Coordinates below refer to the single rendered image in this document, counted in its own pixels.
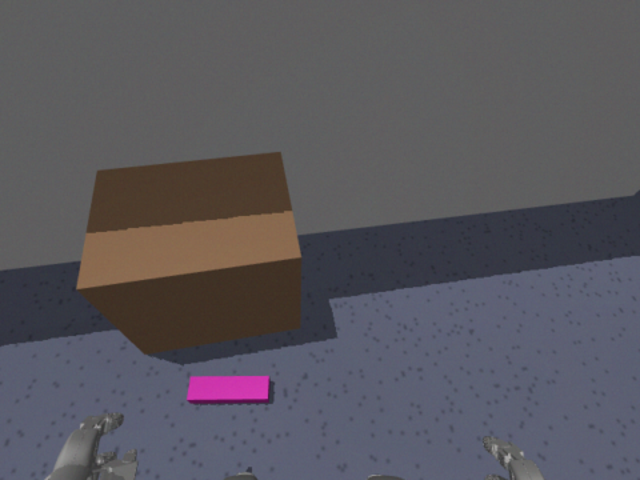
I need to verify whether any right robot hand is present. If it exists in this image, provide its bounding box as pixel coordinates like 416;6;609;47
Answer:
483;436;545;480

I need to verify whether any left robot hand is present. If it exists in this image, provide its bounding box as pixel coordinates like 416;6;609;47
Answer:
53;413;138;480

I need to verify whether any left robot arm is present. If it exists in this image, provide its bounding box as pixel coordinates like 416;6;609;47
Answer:
45;464;93;480

